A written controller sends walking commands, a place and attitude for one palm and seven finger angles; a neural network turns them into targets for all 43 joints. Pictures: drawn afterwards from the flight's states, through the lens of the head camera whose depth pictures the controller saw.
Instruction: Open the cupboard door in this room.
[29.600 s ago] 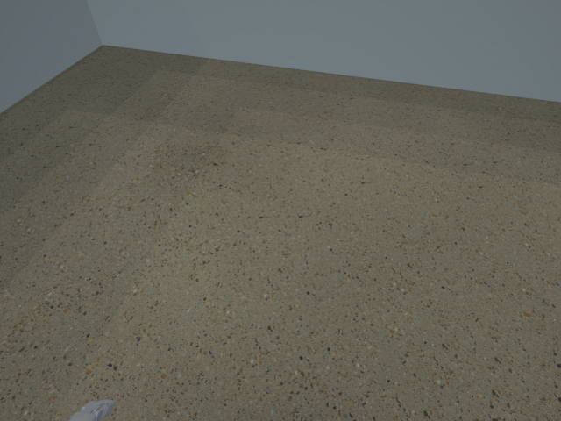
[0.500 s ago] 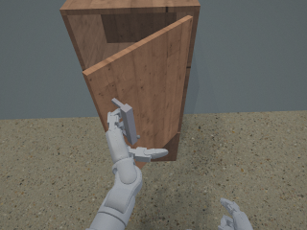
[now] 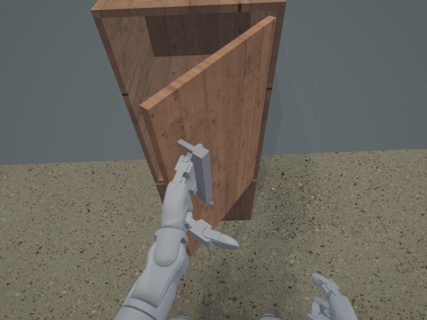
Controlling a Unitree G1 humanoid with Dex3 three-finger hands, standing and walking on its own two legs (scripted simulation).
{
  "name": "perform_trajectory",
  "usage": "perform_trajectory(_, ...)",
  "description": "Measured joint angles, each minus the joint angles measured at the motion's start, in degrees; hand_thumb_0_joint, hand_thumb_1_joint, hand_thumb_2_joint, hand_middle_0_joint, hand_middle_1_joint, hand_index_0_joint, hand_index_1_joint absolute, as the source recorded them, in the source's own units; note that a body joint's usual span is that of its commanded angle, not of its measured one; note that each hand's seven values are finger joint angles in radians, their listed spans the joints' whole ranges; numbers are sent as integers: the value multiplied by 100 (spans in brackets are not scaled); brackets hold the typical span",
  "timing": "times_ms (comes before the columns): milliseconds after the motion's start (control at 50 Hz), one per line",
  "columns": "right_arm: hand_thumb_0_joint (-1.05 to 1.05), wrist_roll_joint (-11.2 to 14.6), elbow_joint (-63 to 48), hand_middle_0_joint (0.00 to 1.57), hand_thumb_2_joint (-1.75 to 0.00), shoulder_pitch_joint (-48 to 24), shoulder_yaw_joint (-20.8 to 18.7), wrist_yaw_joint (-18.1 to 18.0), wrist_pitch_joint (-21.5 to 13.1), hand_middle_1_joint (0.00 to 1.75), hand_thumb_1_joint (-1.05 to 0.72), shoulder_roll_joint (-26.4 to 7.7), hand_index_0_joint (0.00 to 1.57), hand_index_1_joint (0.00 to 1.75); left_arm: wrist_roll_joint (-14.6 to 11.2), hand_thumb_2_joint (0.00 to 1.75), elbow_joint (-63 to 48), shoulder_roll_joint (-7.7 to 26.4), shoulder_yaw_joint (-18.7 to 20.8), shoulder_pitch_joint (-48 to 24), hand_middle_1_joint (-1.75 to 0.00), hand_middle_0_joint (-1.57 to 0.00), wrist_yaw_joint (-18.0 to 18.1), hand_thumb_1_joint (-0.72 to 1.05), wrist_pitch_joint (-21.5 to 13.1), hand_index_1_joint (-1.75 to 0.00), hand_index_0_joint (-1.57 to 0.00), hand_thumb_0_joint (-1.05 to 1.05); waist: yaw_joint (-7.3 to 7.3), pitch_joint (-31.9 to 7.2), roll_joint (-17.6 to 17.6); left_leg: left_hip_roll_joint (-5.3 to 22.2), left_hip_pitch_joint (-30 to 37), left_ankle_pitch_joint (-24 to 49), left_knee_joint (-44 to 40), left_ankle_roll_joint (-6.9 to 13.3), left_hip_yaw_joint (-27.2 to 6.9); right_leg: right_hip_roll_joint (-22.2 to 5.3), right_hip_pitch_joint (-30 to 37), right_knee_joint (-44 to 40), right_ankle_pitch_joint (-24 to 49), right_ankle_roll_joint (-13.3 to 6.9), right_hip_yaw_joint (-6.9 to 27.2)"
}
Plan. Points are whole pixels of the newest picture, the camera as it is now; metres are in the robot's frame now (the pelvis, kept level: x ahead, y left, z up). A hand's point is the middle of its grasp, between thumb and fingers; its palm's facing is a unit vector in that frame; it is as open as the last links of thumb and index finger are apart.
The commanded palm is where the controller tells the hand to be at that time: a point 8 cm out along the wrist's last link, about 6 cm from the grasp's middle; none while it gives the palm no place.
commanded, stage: slide the hand sideways off the handle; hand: left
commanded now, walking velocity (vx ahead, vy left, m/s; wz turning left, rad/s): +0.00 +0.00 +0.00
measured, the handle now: (195, 172) +0.37 +0.06 +0.08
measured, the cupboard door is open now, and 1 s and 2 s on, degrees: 51 51 51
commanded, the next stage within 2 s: draw the hand back to the body in 0.90 s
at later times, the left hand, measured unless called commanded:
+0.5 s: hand (186, 230) +0.25 +0.06 +0.08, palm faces +0.03 -1.00 +0.00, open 16.2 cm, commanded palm +0.22 +0.12 +0.07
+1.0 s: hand (159, 251) +0.22 +0.10 +0.07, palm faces +0.04 -1.00 -0.02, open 16.3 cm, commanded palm +0.19 +0.15 +0.07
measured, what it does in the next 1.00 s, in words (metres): stands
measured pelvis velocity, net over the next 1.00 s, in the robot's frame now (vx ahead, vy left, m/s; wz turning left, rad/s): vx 0.02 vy -0.02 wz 0.01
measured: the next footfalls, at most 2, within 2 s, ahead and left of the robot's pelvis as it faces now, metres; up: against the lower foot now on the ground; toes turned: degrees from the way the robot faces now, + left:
none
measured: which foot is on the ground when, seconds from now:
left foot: down 0.00-1.00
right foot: down 0.00-1.00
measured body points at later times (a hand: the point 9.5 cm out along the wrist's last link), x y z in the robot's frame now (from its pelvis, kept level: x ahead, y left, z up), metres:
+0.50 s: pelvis +0.02 -0.01 +0.00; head +0.04 -0.03 +0.45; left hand +0.25 +0.12 +0.08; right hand +0.20 -0.23 -0.08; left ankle +0.01 +0.12 -0.69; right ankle +0.04 -0.11 -0.69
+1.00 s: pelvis +0.02 -0.02 -0.02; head +0.06 -0.03 +0.43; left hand +0.21 +0.16 +0.07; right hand +0.20 -0.24 -0.09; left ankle +0.01 +0.12 -0.69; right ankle +0.04 -0.11 -0.69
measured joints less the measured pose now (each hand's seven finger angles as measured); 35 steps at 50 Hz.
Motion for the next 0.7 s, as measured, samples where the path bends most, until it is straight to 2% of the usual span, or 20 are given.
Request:
perform_trajectory(40,2,-22,-50,20,-90,53,14,42,7,30,-91,18,20,30,63,30,-74,-126,77,112,-31,-17,161,-51,20,-32,-14,-2,-14,-33,-53,-3,61,32,-94,4,59,2,14,-38,21,5,58)
perform_trajectory(100,2,-71,-141,20,-90,117,24,127,36,30,-91,61,20,30,324,30,-230,-171,99,333,-30,-16,352,-50,-23,-32,-15,-2,-29,-92,-135,12,93,43,-154,-6,111,20,-2,-46,21,-5,110)
perform_trajectory(180,2,-88,-253,20,-90,151,20,193,100,30,-91,97,20,30,530,30,-568,-50,107,729,-30,-16,351,-50,-108,-31,-16,-2,-16,-108,-202,52,122,7,-143,-35,119,62,10,-24,-12,-37,116)
perform_trajectory(360,2,-38,-443,20,-90,58,15,104,85,30,-91,30,20,30,286,30,-1501,348,196,1779,-31,-18,-113,-50,-129,-31,-17,-2,37,-81,-120,97,219,-67,-117,-81,18,101,157,-38,-95,-75,14)
perform_trajectory(580,2,-39,-595,20,-90,-32,23,54,-85,30,-91,23,20,30,168,30,-2169,473,381,2469,-31,-18,-526,-50,-210,-31,-17,-2,99,-112,-99,88,2,-204,104,-128,-66,81,-47,215,-278,-114,-60)
perform_trajectory(700,2,-15,-635,20,-90,74,19,25,-129,30,-91,23,20,30,6,30,-2488,561,647,2911,-30,-17,-706,-50,-202,-30,-16,-2,113,-161,-70,101,-69,-279,194,-150,-98,91,-109,305,-360,-131,-90)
